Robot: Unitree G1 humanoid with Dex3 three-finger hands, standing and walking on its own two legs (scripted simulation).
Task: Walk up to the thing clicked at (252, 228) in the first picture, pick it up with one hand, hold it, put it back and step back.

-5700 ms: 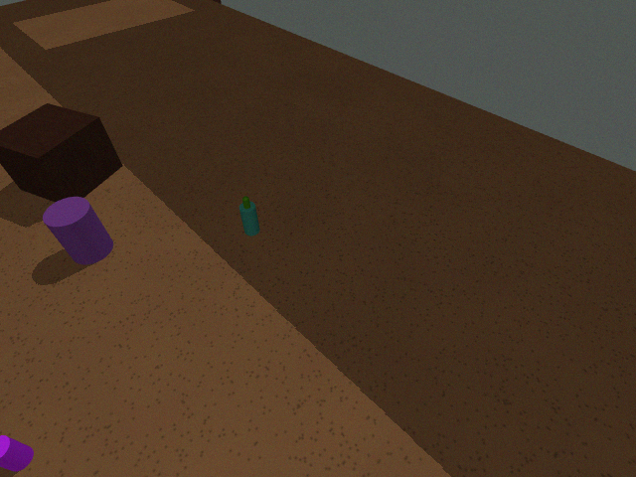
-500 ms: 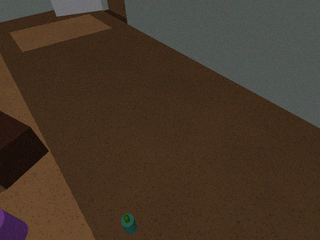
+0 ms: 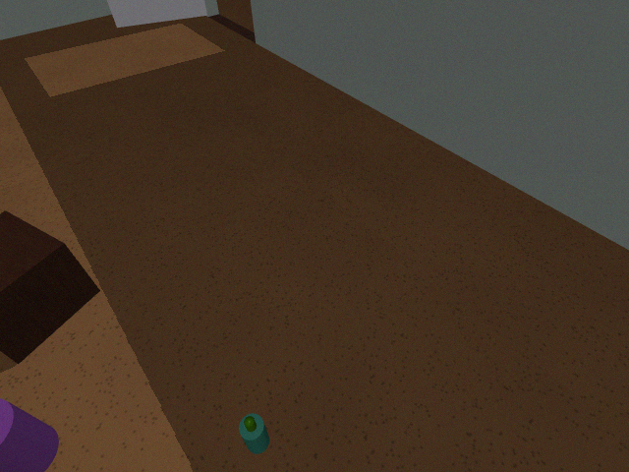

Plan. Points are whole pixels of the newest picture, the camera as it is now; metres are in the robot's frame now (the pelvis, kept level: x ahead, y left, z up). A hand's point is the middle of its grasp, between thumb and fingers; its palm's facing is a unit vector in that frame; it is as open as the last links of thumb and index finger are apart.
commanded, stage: stand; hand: left
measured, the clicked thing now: (253, 431) +0.38 +0.21 -0.68
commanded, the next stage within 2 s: go down in 1.70 s
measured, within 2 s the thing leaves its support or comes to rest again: neither
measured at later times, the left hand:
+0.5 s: hand out of the picture +0.07 +0.25 -0.16, palm faces -0.03 -0.94 -0.35, open 7.4 cm
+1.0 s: hand out of the picture +0.07 +0.25 -0.16, palm faces -0.03 -0.94 -0.34, open 7.4 cm
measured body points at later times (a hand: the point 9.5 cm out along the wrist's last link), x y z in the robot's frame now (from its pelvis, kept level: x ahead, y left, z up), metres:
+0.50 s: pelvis +0.00 +0.00 +0.00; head +0.00 -0.01 +0.45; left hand +0.07 +0.30 -0.13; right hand +0.06 -0.30 -0.14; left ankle -0.01 +0.14 -0.75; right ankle +0.01 -0.13 -0.75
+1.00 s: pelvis +0.00 +0.00 +0.00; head +0.01 +0.00 +0.45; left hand +0.07 +0.30 -0.13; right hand +0.07 -0.30 -0.14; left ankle -0.01 +0.14 -0.75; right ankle +0.01 -0.13 -0.75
